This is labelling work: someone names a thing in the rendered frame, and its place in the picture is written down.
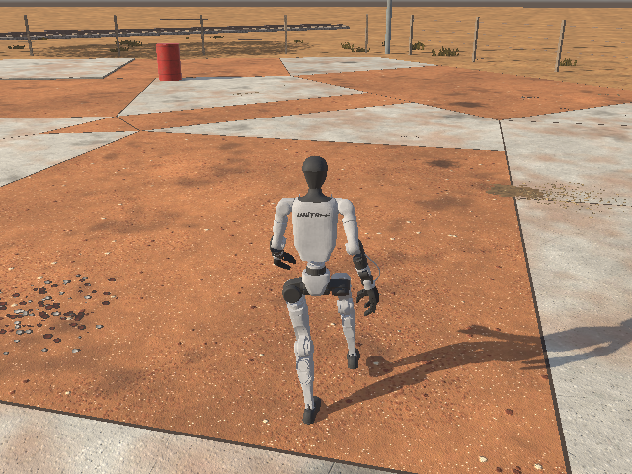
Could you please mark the robot right forearm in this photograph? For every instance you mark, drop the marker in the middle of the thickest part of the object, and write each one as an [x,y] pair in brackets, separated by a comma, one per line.
[363,269]

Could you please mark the robot right upper arm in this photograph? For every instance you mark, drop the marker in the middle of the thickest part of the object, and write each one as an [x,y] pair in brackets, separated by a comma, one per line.
[347,210]

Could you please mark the right robot hand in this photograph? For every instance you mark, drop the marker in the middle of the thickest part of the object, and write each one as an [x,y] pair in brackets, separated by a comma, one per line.
[373,299]

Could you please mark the robot left forearm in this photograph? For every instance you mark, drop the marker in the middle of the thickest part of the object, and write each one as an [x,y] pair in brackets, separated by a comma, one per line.
[277,254]

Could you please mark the right robot foot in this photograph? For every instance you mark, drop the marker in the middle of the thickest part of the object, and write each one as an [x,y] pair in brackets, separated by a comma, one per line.
[353,360]

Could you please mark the left robot hand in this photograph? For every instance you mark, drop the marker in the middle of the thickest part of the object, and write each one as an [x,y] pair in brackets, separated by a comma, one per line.
[287,257]

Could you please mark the robot left upper arm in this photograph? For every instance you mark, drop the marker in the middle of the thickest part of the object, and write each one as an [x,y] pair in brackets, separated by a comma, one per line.
[283,209]

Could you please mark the robot right shin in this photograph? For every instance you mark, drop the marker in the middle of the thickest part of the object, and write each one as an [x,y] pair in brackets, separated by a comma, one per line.
[349,328]

